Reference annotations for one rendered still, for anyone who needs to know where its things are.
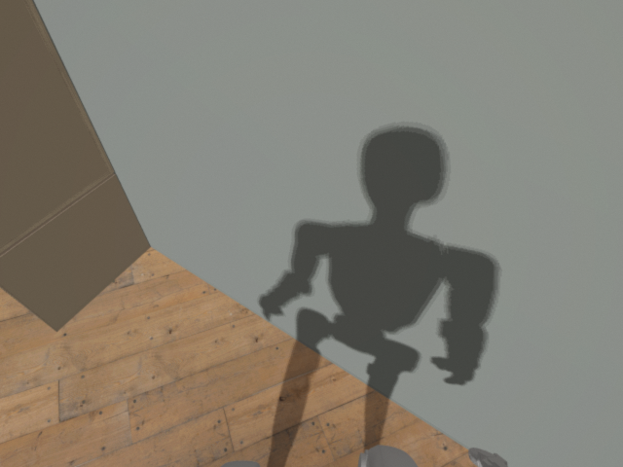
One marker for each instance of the robot right hand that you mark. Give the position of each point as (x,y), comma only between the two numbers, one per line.
(482,458)

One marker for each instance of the robot right thigh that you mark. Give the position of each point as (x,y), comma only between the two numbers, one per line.
(385,456)

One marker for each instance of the cupboard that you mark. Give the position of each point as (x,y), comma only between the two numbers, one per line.
(67,230)

